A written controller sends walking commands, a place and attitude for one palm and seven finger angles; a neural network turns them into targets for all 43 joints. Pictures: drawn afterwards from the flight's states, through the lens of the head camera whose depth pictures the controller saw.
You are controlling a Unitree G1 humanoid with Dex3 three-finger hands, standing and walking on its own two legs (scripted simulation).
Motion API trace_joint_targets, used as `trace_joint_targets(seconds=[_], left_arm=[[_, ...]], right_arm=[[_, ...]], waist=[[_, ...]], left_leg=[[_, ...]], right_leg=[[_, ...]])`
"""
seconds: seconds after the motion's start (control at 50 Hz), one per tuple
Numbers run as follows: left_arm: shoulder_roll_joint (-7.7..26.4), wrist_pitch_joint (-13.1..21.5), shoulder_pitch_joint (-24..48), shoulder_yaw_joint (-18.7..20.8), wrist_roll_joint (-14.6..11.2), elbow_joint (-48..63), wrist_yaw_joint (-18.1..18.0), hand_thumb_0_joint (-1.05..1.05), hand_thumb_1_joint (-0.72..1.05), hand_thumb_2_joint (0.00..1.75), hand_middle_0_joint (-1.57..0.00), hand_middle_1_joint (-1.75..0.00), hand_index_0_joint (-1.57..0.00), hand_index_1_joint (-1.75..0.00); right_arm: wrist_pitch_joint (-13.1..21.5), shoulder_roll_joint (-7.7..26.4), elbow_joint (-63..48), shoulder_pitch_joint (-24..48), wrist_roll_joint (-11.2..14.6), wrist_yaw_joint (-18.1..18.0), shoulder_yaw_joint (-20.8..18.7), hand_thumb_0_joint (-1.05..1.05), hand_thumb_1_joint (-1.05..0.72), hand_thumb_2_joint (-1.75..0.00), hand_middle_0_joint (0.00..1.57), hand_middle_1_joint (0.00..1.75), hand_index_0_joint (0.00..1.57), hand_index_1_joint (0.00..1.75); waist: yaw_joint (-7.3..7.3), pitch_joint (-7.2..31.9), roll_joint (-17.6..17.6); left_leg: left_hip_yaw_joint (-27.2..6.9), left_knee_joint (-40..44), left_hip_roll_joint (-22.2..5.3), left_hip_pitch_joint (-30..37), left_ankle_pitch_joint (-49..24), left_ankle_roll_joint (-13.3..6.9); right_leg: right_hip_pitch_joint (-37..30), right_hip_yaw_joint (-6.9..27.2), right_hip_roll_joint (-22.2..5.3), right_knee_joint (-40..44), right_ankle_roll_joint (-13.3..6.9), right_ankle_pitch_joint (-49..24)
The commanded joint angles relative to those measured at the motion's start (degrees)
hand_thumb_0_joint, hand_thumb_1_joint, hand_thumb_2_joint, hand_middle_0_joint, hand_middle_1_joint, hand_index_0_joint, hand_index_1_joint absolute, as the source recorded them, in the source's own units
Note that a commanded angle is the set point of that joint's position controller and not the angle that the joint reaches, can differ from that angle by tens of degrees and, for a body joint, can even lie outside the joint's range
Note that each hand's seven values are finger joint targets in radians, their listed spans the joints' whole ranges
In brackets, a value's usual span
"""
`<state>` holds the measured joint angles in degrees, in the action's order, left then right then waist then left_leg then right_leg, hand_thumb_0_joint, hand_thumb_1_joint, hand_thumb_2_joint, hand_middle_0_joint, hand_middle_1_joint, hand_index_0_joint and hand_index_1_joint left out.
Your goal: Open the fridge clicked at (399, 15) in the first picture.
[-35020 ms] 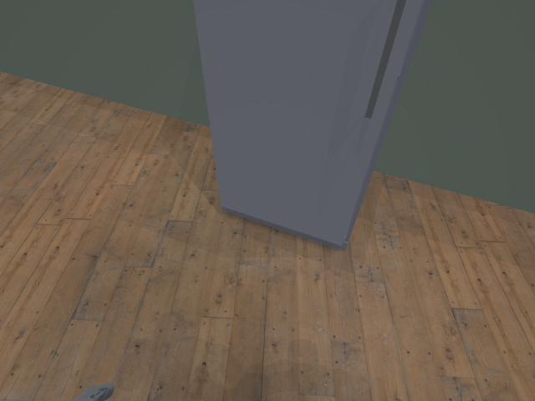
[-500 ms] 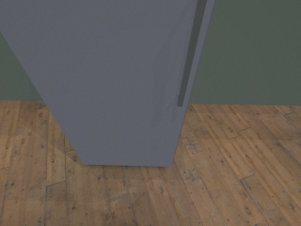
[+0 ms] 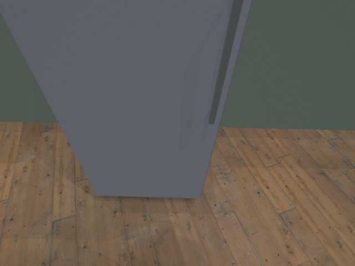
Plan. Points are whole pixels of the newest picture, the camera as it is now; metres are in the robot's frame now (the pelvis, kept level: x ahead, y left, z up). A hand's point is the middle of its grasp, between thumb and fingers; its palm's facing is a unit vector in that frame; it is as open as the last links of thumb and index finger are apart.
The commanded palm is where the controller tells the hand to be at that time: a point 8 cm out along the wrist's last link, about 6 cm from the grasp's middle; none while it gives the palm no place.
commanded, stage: come to a stop and stand still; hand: right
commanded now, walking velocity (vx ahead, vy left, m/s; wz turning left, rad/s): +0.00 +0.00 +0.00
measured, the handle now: (221, 68) +0.57 -0.06 +0.17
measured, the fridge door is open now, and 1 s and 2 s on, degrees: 1 1 1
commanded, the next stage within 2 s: look again from close up in 1.78 s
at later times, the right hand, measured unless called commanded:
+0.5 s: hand out of the picture -0.01 -0.23 -0.16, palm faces -0.01 +0.95 -0.30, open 7.4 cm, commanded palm none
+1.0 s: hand out of the picture -0.06 -0.23 -0.18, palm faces +0.01 +0.97 -0.23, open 7.4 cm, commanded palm none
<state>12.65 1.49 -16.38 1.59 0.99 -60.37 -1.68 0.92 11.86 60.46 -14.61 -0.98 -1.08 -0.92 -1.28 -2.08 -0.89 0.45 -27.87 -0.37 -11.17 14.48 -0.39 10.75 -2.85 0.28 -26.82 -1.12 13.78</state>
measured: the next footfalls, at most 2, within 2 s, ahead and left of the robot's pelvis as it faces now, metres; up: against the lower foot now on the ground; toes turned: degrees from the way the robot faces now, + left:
none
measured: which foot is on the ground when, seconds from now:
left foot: down 0.00-1.00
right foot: down 0.00-1.00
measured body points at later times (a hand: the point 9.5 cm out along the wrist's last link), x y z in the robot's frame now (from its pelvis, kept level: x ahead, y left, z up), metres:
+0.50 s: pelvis -0.05 +0.00 +0.00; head -0.08 -0.01 +0.45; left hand -0.01 +0.28 -0.13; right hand -0.01 -0.28 -0.14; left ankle +0.01 +0.12 -0.74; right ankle +0.01 -0.11 -0.74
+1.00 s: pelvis -0.06 -0.03 +0.00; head -0.07 -0.04 +0.45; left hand -0.04 +0.22 -0.15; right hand -0.06 -0.28 -0.16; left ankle +0.01 +0.11 -0.74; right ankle +0.01 -0.11 -0.74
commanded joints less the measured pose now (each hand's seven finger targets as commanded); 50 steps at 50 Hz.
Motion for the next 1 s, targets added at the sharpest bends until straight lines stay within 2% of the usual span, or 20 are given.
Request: trace_joint_targets(seconds=[0.0,0.04,0.06,0.08,0.16,0.24,0.28,0.34,0.38,0.46,0.52,0.58,0.64,0.68,0.8,0.86,0.9,0.94,0.98], left_arm=[[9.8,0.4,1.1,2.3,0.2,7.5,-0.6,0.0,0.9,0.9,-0.2,-0.3,-0.2,-0.3],[10.5,0.1,1.6,2.4,0.2,8.0,-0.3,0.0,0.9,0.9,-0.2,-0.3,-0.2,-0.3],[9.8,0.0,1.3,1.9,0.3,7.9,0.1,0.0,0.9,0.9,-0.2,-0.3,-0.2,-0.3],[10.3,-0.1,1.7,1.9,0.2,8.0,0.3,0.0,0.9,0.9,-0.2,-0.3,-0.2,-0.3],[11.7,-0.1,2.9,1.7,0.2,8.2,0.7,0.0,0.9,0.9,-0.2,-0.3,-0.2,-0.3],[13.1,-0.3,4.0,1.6,0.3,8.3,1.1,0.0,0.9,0.9,-0.2,-0.3,-0.2,-0.3],[13.0,-0.4,3.8,1.5,0.3,8.1,1.2,0.0,0.9,0.9,-0.2,-0.3,-0.2,-0.3],[13.5,-0.7,3.5,1.6,0.3,7.8,1.4,0.0,0.9,0.9,-0.2,-0.3,-0.2,-0.3],[13.3,-0.8,2.7,1.6,0.3,7.3,1.5,0.0,0.9,0.9,-0.2,-0.3,-0.2,-0.3],[13.0,-0.9,1.9,1.5,0.2,6.1,1.5,0.0,0.9,0.9,-0.2,-0.3,-0.2,-0.3],[12.5,-0.6,1.1,1.4,0.1,5.1,1.3,0.0,0.9,0.9,-0.2,-0.3,-0.2,-0.3],[12.3,-0.4,0.7,1.4,0.0,4.2,1.3,0.0,0.9,0.9,-0.2,-0.3,-0.2,-0.3],[12.0,-0.7,0.1,1.5,0.0,3.2,1.3,0.0,0.9,0.9,-0.2,-0.3,-0.2,-0.3],[12.0,-0.8,0.2,1.5,0.0,2.9,1.2,0.0,0.9,0.9,-0.2,-0.3,-0.2,-0.3],[10.4,-0.8,-0.6,1.7,-0.1,2.2,0.9,0.0,0.9,0.9,-0.2,-0.3,-0.2,-0.3],[10.0,-1.0,-0.6,1.7,-0.2,2.0,1.0,0.0,0.9,0.9,-0.2,-0.3,-0.2,-0.3],[10.0,-1.2,0.0,1.8,-0.1,2.2,1.0,0.0,0.9,0.9,-0.2,-0.3,-0.2,-0.3],[9.7,-1.3,0.1,1.8,0.0,2.2,0.9,0.0,0.9,0.9,-0.2,-0.3,-0.2,-0.3],[9.2,-1.2,0.5,1.7,-0.1,2.2,0.9,0.0,0.9,0.9,-0.2,-0.3,-0.2,-0.3]], right_arm=[[0.6,10.8,-6.1,-0.4,-0.2,-1.0,-2.1,0.0,-0.9,-0.9,0.2,0.3,0.2,0.3],[0.6,11.7,-7.2,0.4,-0.3,-0.9,-1.9,0.0,-0.9,-0.9,0.2,0.3,0.2,0.3],[0.7,11.4,-7.4,-0.1,-0.2,-1.0,-1.5,0.0,-0.9,-0.9,0.2,0.3,0.2,0.3],[0.7,12.1,-7.5,0.0,-0.1,-1.0,-1.5,0.0,-0.9,-0.9,0.2,0.3,0.2,0.3],[0.7,13.5,-8.3,0.7,-0.1,-0.7,-1.2,0.0,-0.9,-0.9,0.2,0.3,0.2,0.3],[0.5,14.8,-8.3,1.1,-0.1,-0.4,-1.2,0.0,-0.9,-0.9,0.2,0.3,0.2,0.3],[0.4,14.8,-8.4,0.9,-0.2,-0.4,-1.1,0.0,-0.9,-0.9,0.2,0.3,0.2,0.3],[0.2,15.1,-8.1,0.8,-0.3,-0.2,-1.2,0.0,-0.9,-0.9,0.2,0.3,0.2,0.3],[0.1,15.1,-7.9,0.2,-0.3,-0.2,-1.2,0.0,-0.9,-0.9,0.2,0.3,0.2,0.3],[0.0,14.6,-7.1,-0.7,-0.3,-0.2,-1.1,0.0,-0.9,-0.9,0.2,0.3,0.2,0.3],[0.1,13.7,-6.2,-1.6,-0.2,-0.1,-1.0,0.0,-0.9,-0.9,0.2,0.3,0.2,0.3],[0.2,13.1,-5.4,-2.3,-0.2,-0.2,-0.8,0.0,-0.9,-0.9,0.2,0.3,0.2,0.3],[-0.4,12.3,-4.4,-3.2,-0.5,-0.3,-0.8,0.0,-0.9,-0.9,0.2,0.3,0.2,0.3],[-0.4,11.6,-3.8,-4.3,-0.6,-0.4,-0.8,0.0,-0.9,-0.9,0.2,0.3,0.2,0.3],[-0.3,9.6,-2.8,-5.6,-0.6,-0.5,-0.6,0.0,-0.9,-0.9,0.2,0.3,0.2,0.3],[-0.4,9.3,-2.7,-5.9,-0.7,-0.6,-0.6,0.0,-0.9,-0.9,0.2,0.3,0.2,0.3],[-0.7,8.5,-2.4,-6.4,-0.9,-0.6,-0.7,0.0,-0.9,-0.9,0.2,0.3,0.2,0.3],[-0.8,7.5,-2.0,-7.4,-0.9,-0.6,-0.6,0.0,-0.9,-0.9,0.2,0.3,0.2,0.3],[-0.6,6.9,-1.8,-7.9,-0.9,-0.7,-0.4,0.0,-0.9,-0.9,0.2,0.3,0.2,0.3]], waist=[[0.03,1.4,6.9],[-0.03,-3.3,4.9],[0.03,-2.9,4.3],[0.18,-4.2,4.1],[0.45,-3.8,1.7],[0.68,-4.1,0.7],[0.78,-3.4,2.1],[0.69,-4.1,2.2],[0.63,-2.8,2.0],[0.72,-3.0,2.2],[0.8,-1.7,2.1],[0.96,-0.7,1.1],[1.16,-3.4,-0.5],[1.48,-4.1,-0.8],[1.33,-2.1,0.6],[1.23,-2.3,-0.7],[1.41,-4.2,-1.1],[1.6,-3.8,-1.1],[1.65,-2.8,-0.9]], left_leg=[[-7.4,4.4,-6.6,-2.2,-8.4,-3.9],[-8.3,6.1,-6.1,-6.6,-0.5,-4.0],[-8.4,6.6,-5.6,-6.4,1.2,-3.8],[-8.6,7.3,-5.6,-7.2,2.7,-3.6],[-8.6,8.0,-5.1,-6.8,4.9,-3.1],[-8.5,8.9,-4.8,-6.6,8.4,-2.5],[-8.4,9.5,-4.9,-6.0,9.5,-2.2],[-8.7,10.7,-5.1,-7.2,13.5,-1.9],[-8.9,11.1,-5.1,-6.7,14.7,-1.7],[-8.6,11.0,-5.1,-6.3,14.0,-1.6],[-8.3,10.1,-5.2,-4.7,11.1,-1.7],[-7.4,9.3,-5.1,-3.1,9.3,-1.6],[-6.5,8.5,-4.4,-3.8,12.2,-1.0],[-5.9,7.7,-4.3,-2.7,9.9,-1.0],[-5.7,7.0,-4.6,-2.2,6.9,-1.1],[-5.3,6.9,-4.3,-3.0,7.8,-0.9],[-4.6,6.1,-3.7,-3.3,8.2,-0.5],[-4.0,4.9,-3.3,-2.5,6.6,-0.4],[-3.9,5.1,-3.6,-2.0,3.7,-0.5]], right_leg=[[2.5,5.1,-4.7,-0.2,-1.6,-6.0],[3.9,5.5,-4.7,1.4,-1.6,-2.3],[3.4,5.7,-4.7,1.5,-1.7,-2.0],[3.9,5.7,-4.6,1.9,-1.6,-1.1],[4.1,6.4,-5.1,4.0,-1.5,1.4],[5.5,7.4,-5.4,6.7,-1.3,7.2],[5.6,7.4,-5.4,7.2,-1.2,8.6],[6.5,7.6,-5.2,7.7,-1.1,11.9],[6.7,7.8,-5.1,7.7,-1.1,13.0],[7.6,8.3,-5.3,8.0,-1.0,13.3],[7.4,8.3,-5.3,7.8,-1.0,11.0],[7.9,9.1,-6.0,8.9,-1.0,11.7],[11.3,10.7,-6.4,11.5,-1.1,18.3],[12.7,11.0,-6.8,11.9,-1.3,18.4],[10.7,10.5,-6.6,11.0,-1.3,15.4],[10.5,11.3,-6.9,11.9,-1.3,17.3],[12.4,11.9,-7.1,13.2,-1.4,20.1],[12.6,12.3,-7.4,14.1,-1.4,20.6],[11.2,11.8,-7.4,13.4,-1.4,17.8]])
